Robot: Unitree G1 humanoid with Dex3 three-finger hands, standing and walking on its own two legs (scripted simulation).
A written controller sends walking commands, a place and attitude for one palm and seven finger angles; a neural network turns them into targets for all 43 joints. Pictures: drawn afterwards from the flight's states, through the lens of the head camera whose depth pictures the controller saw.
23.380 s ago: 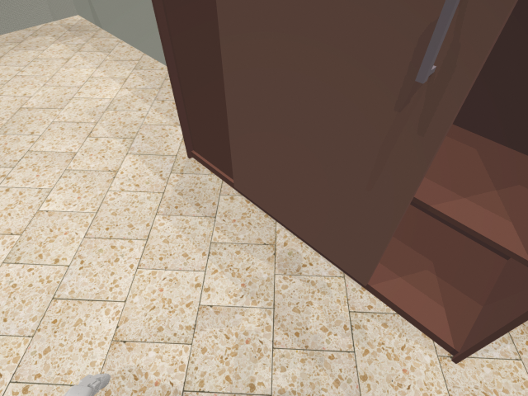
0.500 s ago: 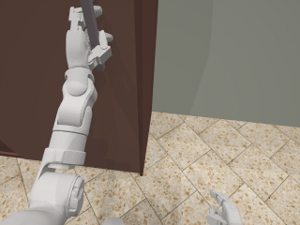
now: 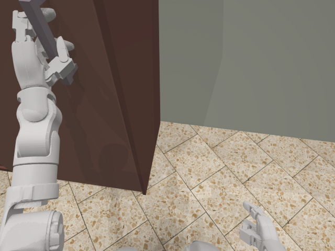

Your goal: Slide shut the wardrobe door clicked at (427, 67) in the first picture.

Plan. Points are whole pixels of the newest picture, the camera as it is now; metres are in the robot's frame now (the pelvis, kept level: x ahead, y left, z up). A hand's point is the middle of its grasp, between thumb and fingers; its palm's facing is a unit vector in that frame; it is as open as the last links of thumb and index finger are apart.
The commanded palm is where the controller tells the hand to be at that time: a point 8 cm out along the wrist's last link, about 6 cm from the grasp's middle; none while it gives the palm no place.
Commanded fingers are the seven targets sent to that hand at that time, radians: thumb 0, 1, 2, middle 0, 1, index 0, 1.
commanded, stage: stop walking and hold the door there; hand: left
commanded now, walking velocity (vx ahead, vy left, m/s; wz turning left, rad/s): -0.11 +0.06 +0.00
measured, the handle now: (55, 42) +0.43 +0.28 +0.24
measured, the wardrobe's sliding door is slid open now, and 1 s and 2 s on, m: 0.00 0.00 0.00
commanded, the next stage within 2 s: none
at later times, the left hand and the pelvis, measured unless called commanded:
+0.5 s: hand (65, 59) +0.39 +0.25 +0.23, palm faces +0.49 -0.85 -0.18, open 6.7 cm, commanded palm +0.35 +0.28 +0.22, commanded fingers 0.00 0.90 0.90 -0.45 -1.40 -0.45 -1.40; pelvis +0.04 -0.03 +0.01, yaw -4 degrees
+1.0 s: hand (65, 59) +0.39 +0.25 +0.23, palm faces +0.44 -0.89 -0.15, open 6.7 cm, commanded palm +0.35 +0.27 +0.22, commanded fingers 0.00 0.90 0.90 -0.45 -1.40 -0.45 -1.40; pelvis +0.06 +0.01 +0.01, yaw -5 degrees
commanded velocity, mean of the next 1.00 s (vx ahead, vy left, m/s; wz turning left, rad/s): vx -0.04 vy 0.05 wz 0.00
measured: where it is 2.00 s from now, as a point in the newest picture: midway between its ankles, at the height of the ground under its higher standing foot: outside the picture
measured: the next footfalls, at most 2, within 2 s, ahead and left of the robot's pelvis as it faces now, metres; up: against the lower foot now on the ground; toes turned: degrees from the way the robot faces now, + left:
right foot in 0.10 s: +0.14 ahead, -0.14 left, +0.00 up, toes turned -3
left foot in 0.28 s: +0.07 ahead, +0.08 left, +0.00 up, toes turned +2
